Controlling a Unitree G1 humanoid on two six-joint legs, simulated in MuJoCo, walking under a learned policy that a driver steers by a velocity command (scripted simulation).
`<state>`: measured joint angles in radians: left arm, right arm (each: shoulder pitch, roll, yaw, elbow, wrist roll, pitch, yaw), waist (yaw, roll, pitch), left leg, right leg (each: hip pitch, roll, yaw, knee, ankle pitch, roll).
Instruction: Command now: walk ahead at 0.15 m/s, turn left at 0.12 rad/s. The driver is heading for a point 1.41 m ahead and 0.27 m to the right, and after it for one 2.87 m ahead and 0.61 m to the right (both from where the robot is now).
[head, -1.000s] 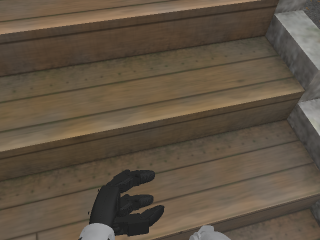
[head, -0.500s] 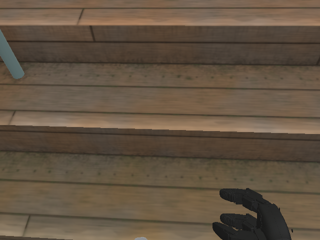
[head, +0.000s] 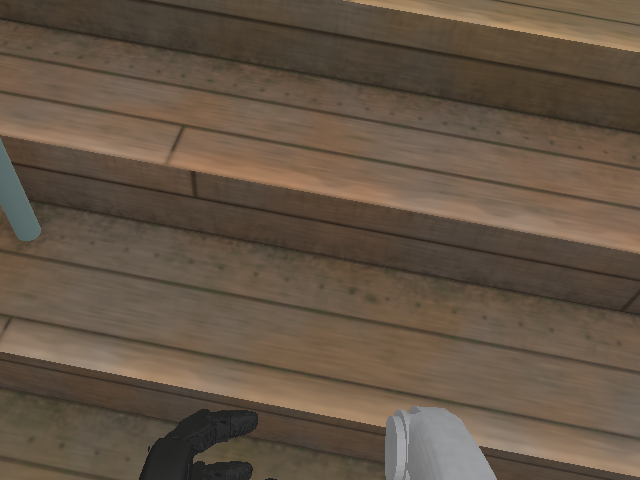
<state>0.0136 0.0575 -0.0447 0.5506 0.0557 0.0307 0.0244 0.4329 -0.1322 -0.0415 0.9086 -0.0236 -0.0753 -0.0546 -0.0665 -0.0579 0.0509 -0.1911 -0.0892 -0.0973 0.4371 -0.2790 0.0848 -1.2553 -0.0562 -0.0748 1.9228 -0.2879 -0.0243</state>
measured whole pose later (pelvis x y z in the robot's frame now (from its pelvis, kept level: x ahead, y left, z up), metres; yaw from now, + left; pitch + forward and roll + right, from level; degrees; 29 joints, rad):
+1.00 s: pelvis +0.56 +0.03 +0.30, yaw -6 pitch +1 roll +2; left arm 0.10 0.17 0.07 0.66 0.01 -0.07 0.02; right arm 0.36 -0.18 -0.06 0.98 -0.04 -0.11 0.01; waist 0.02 -0.05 -0.04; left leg -0.38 0.03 0.25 0.74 -0.38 0.06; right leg -1.04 0.04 0.09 2.01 -0.09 -0.13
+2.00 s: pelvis +1.15 -0.11 +0.64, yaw -33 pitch +3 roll +3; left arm 0.06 0.11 0.02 0.57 0.04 -0.06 0.01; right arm 0.40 -0.20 -0.08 1.02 -0.02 -0.12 0.00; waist 0.01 -0.05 -0.06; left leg -0.35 -0.02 0.16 0.64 -0.34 0.05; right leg -1.08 0.05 0.16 1.92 -0.15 -0.13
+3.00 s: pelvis +1.40 -0.30 +0.81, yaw -8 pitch +1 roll +0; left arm 0.18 0.21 0.08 0.66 0.03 0.02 0.03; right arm 0.30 -0.19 -0.09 0.64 -0.03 0.02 -0.05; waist -0.04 -0.05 -0.03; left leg -0.38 -0.02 0.04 0.66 -0.31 0.07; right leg -0.61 -0.08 -0.06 1.45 -0.32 0.07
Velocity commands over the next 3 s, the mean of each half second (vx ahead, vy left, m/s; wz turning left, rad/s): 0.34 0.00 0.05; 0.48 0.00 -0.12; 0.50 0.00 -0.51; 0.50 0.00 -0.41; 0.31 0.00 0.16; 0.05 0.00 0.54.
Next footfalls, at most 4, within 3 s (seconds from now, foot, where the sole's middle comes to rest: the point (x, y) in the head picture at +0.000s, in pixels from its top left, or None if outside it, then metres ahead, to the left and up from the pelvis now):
0.14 right None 0.21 -0.14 -0.61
0.74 left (222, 317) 0.62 0.12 -0.45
1.28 right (335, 138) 0.89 -0.08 -0.28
1.74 left None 1.24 -0.05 -0.12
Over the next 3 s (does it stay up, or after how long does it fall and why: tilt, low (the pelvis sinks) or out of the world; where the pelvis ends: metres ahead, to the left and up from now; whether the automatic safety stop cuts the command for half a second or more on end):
stays up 1.40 -0.30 0.81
